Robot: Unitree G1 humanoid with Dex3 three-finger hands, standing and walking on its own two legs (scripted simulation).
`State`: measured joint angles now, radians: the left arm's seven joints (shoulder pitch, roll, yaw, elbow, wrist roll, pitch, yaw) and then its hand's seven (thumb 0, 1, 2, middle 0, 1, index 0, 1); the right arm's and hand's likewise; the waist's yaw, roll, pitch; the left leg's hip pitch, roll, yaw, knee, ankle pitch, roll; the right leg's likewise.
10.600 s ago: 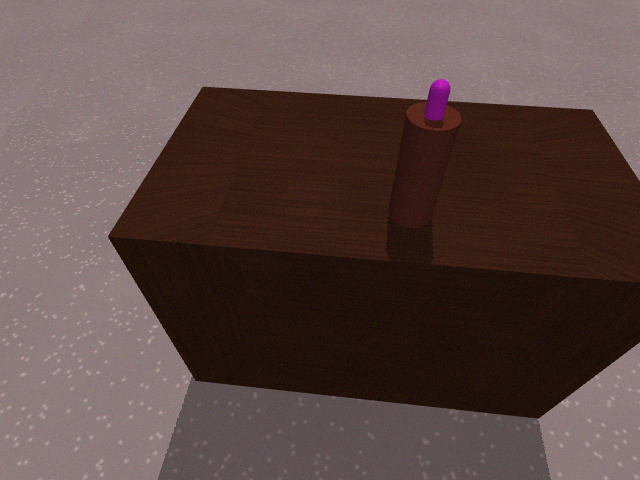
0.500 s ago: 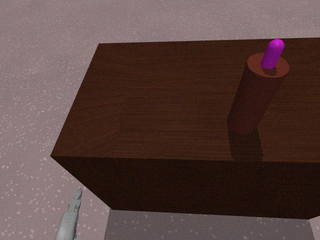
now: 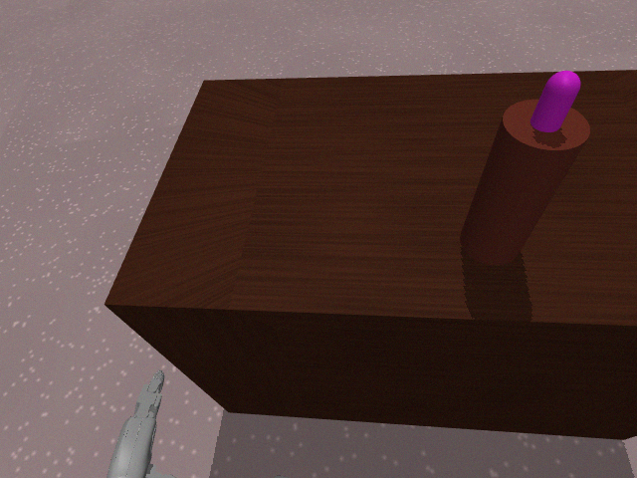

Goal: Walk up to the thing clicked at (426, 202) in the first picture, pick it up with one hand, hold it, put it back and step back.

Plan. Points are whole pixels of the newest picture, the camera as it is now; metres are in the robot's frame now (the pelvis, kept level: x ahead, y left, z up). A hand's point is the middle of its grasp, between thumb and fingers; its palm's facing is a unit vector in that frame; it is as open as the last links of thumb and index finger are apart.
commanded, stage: go down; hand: right
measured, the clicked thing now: (520, 176) +0.50 -0.18 +0.10
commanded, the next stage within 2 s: approach in 0.18 s
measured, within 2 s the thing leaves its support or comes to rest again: neither
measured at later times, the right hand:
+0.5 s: hand out of the picture +0.41 -0.37 +0.13, palm faces +0.16 +0.99 +0.01, open 17.6 cm
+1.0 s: hand (544, 224) +0.47 -0.23 +0.04, palm faces +0.12 +0.99 +0.06, open 17.7 cm
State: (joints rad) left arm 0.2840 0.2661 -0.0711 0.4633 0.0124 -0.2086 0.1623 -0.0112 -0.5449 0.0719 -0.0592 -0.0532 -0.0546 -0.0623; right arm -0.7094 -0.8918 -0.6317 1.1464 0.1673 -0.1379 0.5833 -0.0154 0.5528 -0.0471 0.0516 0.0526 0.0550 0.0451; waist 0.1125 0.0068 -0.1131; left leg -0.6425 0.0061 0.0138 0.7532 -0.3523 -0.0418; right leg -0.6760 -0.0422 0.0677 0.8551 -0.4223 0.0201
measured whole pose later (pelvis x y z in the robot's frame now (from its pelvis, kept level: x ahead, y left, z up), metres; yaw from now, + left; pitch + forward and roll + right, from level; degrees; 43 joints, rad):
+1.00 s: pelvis -0.01 +0.00 -0.03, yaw +2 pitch +19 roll +3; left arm 0.37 0.25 0.01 0.16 0.05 -0.11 0.06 -0.01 -0.53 0.05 -0.07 -0.06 -0.07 -0.06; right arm -0.73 -0.53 -0.53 1.06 0.09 -0.31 0.24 -0.02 0.58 -0.03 0.04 0.05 0.05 0.04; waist 0.19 0.02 -0.14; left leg -0.87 -0.01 -0.02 0.95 -0.41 -0.05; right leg -0.88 -0.05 0.05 1.04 -0.49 0.02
